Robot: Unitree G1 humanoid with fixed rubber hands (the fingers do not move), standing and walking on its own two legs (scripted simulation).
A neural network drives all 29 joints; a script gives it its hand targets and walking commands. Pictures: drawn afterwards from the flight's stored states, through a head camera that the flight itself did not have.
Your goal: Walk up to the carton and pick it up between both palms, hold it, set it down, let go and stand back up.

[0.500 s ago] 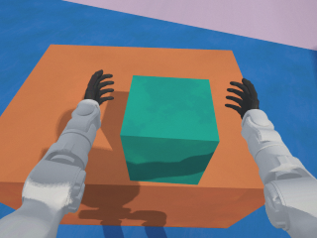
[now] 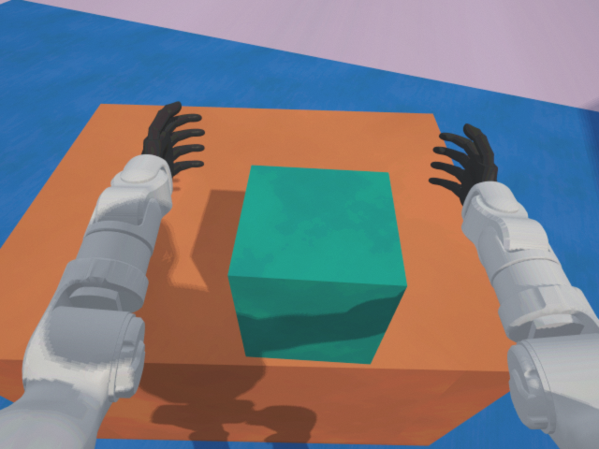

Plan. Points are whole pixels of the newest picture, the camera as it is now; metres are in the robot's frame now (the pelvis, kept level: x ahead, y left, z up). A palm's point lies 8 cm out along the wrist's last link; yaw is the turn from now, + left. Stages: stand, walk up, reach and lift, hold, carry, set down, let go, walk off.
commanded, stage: set down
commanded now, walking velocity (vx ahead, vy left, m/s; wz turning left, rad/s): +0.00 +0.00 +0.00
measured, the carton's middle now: (313, 269) +0.41 -0.01 -0.02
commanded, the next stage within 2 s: none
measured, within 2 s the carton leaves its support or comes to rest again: neither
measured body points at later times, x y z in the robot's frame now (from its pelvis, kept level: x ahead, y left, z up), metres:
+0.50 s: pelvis +0.01 +0.00 +0.00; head +0.03 +0.01 +0.45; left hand +0.39 +0.20 +0.08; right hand +0.36 -0.22 +0.08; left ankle +0.02 +0.11 -0.74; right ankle +0.02 -0.11 -0.74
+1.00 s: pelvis +0.02 +0.00 +0.00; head +0.00 +0.02 +0.45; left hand +0.32 +0.22 +0.02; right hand +0.30 -0.20 +0.02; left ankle +0.02 +0.11 -0.74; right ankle +0.02 -0.11 -0.74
